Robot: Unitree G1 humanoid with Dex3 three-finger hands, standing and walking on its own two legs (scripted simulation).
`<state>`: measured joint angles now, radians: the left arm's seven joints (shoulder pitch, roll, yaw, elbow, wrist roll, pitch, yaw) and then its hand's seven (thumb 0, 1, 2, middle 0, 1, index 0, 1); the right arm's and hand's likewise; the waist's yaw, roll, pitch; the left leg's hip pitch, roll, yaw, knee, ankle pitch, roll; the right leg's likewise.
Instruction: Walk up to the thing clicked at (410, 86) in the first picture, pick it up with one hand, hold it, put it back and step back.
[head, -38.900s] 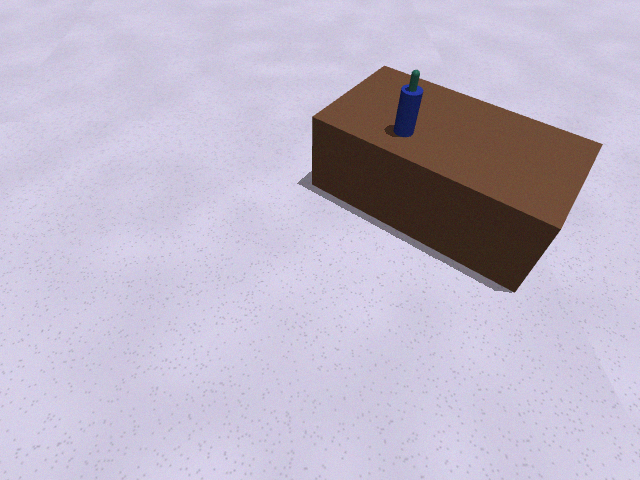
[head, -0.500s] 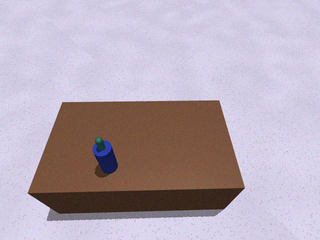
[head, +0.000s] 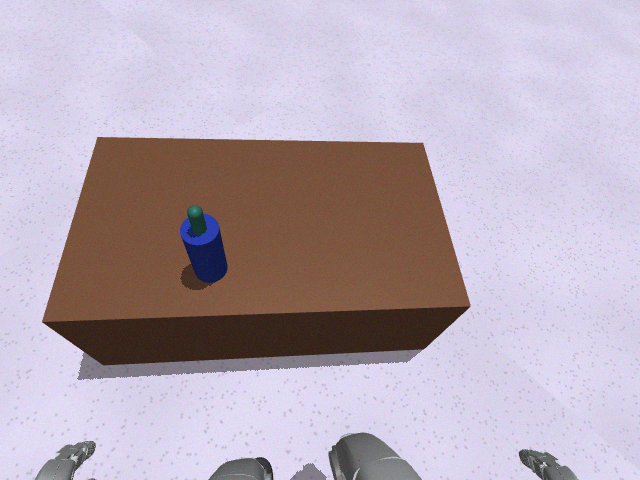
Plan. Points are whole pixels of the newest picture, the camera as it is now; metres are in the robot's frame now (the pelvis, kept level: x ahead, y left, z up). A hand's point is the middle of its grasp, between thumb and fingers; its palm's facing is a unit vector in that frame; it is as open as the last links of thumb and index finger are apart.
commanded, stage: step back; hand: left
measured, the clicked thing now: (203, 241) +0.58 +0.21 -0.29
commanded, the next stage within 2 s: none
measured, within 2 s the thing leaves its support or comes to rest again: neither
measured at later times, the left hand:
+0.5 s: hand out of the picture -0.04 +0.22 -0.12, palm faces +0.00 -0.90 -0.45, open 7.4 cm
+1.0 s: hand out of the picture -0.22 +0.23 -0.16, palm faces +0.08 -0.92 -0.37, open 7.4 cm
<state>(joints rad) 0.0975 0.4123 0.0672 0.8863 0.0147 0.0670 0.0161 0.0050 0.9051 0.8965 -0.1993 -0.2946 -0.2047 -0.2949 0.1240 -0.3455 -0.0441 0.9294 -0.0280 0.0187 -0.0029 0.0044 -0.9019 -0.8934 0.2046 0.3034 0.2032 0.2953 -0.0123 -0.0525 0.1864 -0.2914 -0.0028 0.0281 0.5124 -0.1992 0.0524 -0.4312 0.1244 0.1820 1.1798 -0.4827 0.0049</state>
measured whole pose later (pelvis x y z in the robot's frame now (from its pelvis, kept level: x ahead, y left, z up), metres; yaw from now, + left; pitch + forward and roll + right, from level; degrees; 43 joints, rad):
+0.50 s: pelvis -0.14 -0.05 +0.00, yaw +0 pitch -1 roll +2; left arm 0.18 0.35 0.09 0.83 0.04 0.06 0.00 0.01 0.90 0.90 -0.20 -0.30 -0.21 -0.30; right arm 0.23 -0.44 -0.05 0.92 -0.01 0.04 -0.02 0.00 -0.90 -0.89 0.20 0.30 0.20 0.29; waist 0.00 0.04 0.12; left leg -0.44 -0.12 -0.14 1.10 -0.43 -0.03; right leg -0.29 -0.01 -0.01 0.56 -0.25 -0.04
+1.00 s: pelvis -0.30 -0.05 -0.01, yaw +3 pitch -1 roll -1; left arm 0.17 0.40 0.09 0.84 0.01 0.06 0.01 0.01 0.90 0.90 -0.20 -0.29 -0.21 -0.30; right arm 0.12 -0.37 -0.04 0.84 -0.04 0.03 -0.01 0.00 -0.90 -0.89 0.21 0.30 0.20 0.30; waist 0.03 -0.03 0.15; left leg -0.32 0.03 0.00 0.60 -0.26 0.02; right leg -0.36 0.07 0.11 1.02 -0.51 0.02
